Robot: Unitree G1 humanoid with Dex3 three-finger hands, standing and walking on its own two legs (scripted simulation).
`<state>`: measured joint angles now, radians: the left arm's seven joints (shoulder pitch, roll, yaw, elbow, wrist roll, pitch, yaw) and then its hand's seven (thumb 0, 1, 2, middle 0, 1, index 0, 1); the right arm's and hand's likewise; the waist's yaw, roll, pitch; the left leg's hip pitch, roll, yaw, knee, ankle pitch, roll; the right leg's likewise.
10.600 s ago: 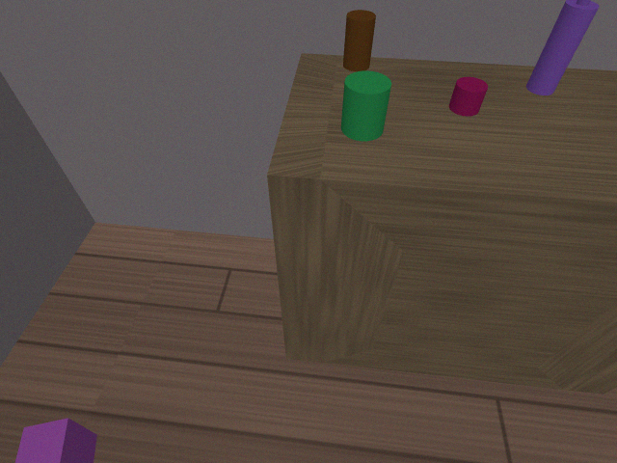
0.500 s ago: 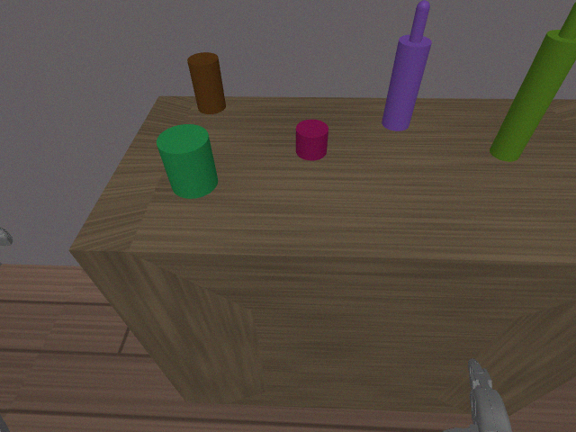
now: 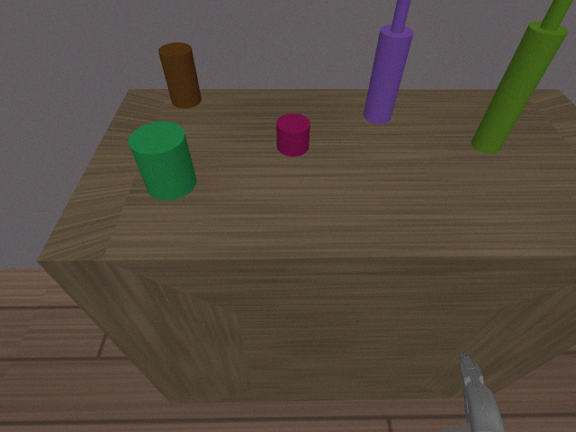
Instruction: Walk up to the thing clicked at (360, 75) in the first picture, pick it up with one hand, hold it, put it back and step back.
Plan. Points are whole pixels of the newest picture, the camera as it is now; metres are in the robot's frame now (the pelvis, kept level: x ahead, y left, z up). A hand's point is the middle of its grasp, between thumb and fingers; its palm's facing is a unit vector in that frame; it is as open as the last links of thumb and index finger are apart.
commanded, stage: go down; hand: left
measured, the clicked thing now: (165, 161) +0.52 +0.20 +0.09
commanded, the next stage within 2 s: approach in 1.36 s
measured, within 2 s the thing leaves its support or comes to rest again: neither
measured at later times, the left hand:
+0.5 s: hand out of the picture +0.39 +0.38 +0.23, palm faces +0.19 -0.98 +0.00, open 17.8 cm
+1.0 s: hand out of the picture +0.41 +0.38 +0.23, palm faces +0.19 -0.98 +0.01, open 17.7 cm
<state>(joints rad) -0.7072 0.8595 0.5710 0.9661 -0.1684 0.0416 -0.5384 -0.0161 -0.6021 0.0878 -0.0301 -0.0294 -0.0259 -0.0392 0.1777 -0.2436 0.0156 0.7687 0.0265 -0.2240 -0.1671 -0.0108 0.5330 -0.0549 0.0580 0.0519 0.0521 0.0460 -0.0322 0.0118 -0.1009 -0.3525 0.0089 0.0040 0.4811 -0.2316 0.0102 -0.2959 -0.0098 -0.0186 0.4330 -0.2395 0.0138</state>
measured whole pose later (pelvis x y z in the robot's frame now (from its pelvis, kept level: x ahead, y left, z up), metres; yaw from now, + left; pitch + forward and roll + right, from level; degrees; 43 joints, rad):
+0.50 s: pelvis +0.02 +0.00 +0.00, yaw +0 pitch +8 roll -1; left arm -0.74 0.88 0.58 1.00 -0.18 0.12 -0.58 -0.02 -0.61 0.08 -0.03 -0.03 -0.03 -0.04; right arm 0.17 -0.24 0.03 0.76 0.02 -0.21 -0.17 -0.01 0.52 -0.06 0.06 0.05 0.05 0.05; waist -0.03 0.02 -0.12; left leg -0.38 0.01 0.00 0.50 -0.26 0.01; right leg -0.31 -0.01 -0.02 0.43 -0.26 0.02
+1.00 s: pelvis +0.01 +0.00 +0.00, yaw +0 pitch +10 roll -2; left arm -0.87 0.97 0.55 1.15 -0.14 0.09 -0.59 -0.02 -0.60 0.07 -0.03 -0.04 -0.03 -0.04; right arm 0.18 -0.25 0.04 0.72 0.03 -0.20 -0.17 -0.01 0.52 -0.06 0.06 0.05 0.05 0.05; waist -0.07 0.00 -0.11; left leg -0.43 0.01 0.00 0.53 -0.27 0.01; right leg -0.36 0.00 -0.02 0.45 -0.26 0.02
